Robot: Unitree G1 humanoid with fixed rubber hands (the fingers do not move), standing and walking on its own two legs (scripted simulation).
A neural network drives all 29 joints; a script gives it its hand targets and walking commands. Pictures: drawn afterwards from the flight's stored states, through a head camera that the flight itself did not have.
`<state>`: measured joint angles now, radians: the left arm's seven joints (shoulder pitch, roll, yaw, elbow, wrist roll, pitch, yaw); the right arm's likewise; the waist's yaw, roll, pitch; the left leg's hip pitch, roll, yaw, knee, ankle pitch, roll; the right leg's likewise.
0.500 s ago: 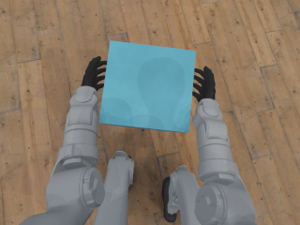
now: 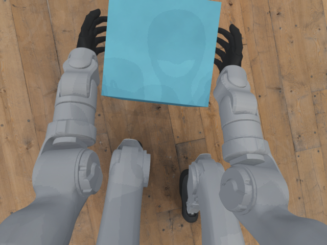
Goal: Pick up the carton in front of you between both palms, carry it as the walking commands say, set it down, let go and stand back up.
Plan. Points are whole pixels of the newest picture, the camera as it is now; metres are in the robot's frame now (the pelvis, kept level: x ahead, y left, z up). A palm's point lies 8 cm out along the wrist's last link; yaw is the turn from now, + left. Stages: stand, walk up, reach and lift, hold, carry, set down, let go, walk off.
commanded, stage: set down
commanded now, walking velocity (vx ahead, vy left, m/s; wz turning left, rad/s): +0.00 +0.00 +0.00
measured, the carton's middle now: (159, 63) +0.51 +0.11 -0.20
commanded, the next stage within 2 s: none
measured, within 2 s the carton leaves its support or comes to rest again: rests again in 0.76 s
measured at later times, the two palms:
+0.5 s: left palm (102, 54) +0.51 +0.26 -0.25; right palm (210, 72) +0.53 -0.04 -0.24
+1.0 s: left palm (103, 60) +0.50 +0.26 -0.27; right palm (209, 77) +0.52 -0.05 -0.26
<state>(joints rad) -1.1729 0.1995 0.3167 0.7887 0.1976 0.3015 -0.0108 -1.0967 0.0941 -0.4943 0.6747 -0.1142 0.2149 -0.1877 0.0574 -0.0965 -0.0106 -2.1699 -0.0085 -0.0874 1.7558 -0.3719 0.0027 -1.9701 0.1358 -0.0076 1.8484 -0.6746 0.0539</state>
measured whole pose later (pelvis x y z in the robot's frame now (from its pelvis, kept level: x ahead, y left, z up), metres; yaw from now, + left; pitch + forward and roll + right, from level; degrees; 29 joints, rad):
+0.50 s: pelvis -0.01 +0.00 -0.08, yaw -1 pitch +39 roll -5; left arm -1.46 0.39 0.21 0.97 0.03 0.26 -0.01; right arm -1.37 -0.04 -0.34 0.79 0.02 0.22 -0.26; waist 0.09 -0.09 0.33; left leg -2.31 0.04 -0.06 2.03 -0.40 0.01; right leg -2.12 0.20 0.02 2.15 -0.72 0.08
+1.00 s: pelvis -0.03 -0.01 -0.10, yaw -2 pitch +34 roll -3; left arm -1.54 0.45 0.24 1.12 0.04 0.23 -0.08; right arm -1.46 -0.07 -0.33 0.91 -0.01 0.22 -0.19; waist 0.10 -0.09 0.43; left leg -2.30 0.07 -0.05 2.07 -0.37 0.02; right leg -2.14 0.24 0.03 2.21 -0.68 0.09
